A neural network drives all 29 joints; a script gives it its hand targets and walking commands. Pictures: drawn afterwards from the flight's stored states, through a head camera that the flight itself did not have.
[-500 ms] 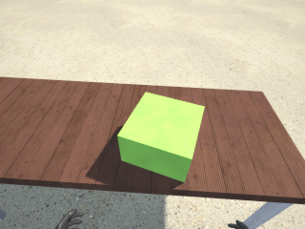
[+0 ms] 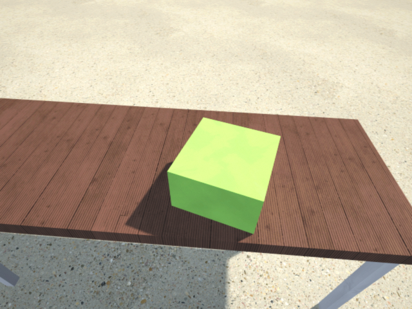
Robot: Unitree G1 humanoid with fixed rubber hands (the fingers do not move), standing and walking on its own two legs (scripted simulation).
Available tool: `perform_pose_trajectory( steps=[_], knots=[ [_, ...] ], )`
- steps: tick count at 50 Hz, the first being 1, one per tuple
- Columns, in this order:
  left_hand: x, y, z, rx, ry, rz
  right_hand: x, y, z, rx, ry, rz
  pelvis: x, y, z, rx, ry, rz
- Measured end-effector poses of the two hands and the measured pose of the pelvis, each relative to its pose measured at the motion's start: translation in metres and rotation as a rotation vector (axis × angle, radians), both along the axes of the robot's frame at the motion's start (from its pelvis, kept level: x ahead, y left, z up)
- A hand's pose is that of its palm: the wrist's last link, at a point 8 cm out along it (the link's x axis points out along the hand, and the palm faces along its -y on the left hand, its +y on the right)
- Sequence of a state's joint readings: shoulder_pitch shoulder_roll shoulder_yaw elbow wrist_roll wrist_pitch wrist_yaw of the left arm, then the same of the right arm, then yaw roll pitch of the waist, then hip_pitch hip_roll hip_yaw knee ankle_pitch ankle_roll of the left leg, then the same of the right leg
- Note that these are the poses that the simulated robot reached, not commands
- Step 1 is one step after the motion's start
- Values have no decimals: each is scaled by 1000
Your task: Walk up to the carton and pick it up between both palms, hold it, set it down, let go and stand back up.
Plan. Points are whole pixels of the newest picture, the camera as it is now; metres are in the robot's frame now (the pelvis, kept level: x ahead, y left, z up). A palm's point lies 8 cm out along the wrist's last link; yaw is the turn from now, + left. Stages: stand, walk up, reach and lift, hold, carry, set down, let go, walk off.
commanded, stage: stand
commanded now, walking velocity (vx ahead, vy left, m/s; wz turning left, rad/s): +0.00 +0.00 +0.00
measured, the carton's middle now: (226, 170) +0.51 -0.04 -0.05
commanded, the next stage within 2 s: none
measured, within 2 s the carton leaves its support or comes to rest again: neither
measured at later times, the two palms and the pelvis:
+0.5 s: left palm out of the picture +0.02 +0.25 -0.11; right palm out of the picture +0.03 -0.26 -0.13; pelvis -0.01 -0.01 +0.00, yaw +0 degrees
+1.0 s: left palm out of the picture +0.04 +0.24 -0.12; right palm out of the picture +0.04 -0.27 -0.13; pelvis +0.01 -0.02 +0.00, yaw +0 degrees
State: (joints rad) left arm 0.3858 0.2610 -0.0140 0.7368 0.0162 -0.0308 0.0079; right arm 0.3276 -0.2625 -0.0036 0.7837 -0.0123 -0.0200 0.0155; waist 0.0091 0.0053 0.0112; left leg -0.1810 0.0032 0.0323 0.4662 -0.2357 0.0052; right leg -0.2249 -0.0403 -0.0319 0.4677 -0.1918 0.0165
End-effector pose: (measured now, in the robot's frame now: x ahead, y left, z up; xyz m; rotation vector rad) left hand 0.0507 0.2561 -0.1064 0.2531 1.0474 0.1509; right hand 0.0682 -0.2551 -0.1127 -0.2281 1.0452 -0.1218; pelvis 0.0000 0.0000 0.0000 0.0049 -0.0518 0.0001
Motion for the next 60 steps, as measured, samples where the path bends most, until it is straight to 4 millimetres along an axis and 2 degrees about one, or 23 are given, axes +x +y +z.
perform_pose_trajectory(
  steps=[10, 19, 31, 46, 60],
  knots=[
    [-27, -1, -5, 4, 59, 19, -21, -3, -6, 1, 46, -7, -7, -2, -1, 2, 4, 3],
    [-36, -5, -7, 6, 90, 34, -32, -7, -10, 1, 81, -15, -7, -7, -2, 2, 10, 4],
    [-30, -12, -8, 6, 104, 40, -37, -10, -15, 9, 120, -26, -2, -11, -2, 2, 23, 6],
    [-15, -17, -10, 2, 114, 46, -30, -12, -16, 7, 141, -33, 9, -15, -1, 1, 27, 7],
    [-15, -21, -13, -3, 147, 60, -29, -13, -17, 3, 164, -41, 15, -18, 1, 0, 27, 8]
  ],
)
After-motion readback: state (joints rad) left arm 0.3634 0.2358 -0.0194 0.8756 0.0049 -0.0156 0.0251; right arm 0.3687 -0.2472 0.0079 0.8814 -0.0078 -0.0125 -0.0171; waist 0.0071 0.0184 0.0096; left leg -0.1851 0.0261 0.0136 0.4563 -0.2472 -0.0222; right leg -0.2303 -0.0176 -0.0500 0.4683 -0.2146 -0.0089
